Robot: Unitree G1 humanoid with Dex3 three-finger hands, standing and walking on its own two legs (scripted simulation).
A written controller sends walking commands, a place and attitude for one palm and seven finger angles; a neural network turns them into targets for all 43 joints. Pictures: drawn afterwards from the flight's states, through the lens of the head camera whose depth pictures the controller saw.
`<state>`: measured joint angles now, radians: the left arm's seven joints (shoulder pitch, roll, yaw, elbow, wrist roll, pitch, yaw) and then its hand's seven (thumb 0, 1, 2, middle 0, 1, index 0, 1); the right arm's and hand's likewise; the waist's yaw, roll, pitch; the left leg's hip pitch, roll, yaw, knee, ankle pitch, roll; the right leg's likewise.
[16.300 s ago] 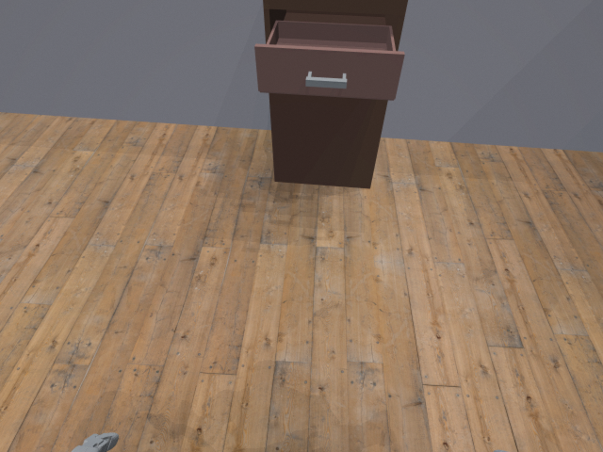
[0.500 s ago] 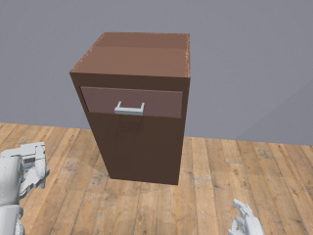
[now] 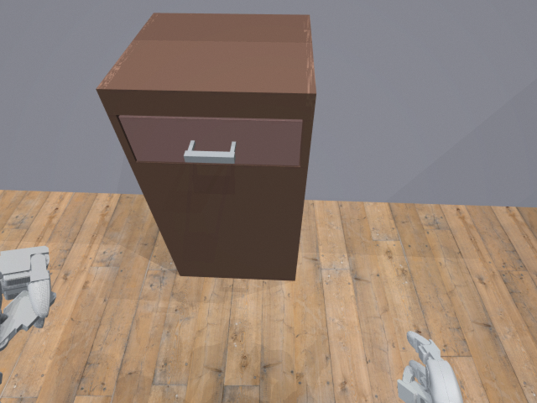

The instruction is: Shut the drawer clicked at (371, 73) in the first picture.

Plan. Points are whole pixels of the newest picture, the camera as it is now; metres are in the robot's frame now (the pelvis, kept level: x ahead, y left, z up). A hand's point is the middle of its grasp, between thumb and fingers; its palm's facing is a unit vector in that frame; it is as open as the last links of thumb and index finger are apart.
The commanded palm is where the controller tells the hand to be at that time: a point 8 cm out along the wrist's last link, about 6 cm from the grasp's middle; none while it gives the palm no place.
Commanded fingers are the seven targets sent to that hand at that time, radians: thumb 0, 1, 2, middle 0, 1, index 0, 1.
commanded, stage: step back with the hand held close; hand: left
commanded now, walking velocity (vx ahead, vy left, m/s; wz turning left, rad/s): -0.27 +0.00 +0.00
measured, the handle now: (211, 151) +0.66 +0.19 -0.04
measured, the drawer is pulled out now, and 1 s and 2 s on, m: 0.00 0.00 0.00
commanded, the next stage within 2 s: stop stepping back and stand still in 0.82 s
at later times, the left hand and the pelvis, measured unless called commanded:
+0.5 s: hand (29, 357) +0.13 +0.23 +0.17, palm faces +0.40 -0.78 -0.48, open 3.2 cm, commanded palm +0.06 +0.27 +0.18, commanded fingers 0.00 0.90 0.90 -1.40 -1.60 -1.40 -1.60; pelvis -0.06 -0.01 -0.01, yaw +3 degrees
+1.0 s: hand out of the picture +0.05 +0.20 +0.18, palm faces +0.27 -0.82 -0.50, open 3.2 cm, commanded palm -0.01 +0.26 +0.18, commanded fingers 0.00 0.90 0.90 -1.40 -1.60 -1.40 -1.60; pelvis -0.13 -0.02 +0.00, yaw +1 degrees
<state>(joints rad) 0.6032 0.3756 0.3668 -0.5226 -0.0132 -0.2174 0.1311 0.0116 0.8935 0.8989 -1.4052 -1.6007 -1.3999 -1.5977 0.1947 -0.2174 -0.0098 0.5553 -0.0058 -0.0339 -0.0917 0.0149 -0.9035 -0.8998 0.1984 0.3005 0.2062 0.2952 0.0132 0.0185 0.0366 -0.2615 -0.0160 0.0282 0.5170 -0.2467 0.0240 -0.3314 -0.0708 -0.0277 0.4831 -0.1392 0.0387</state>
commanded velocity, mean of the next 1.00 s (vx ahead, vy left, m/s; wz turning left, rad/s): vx -0.31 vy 0.00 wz -0.03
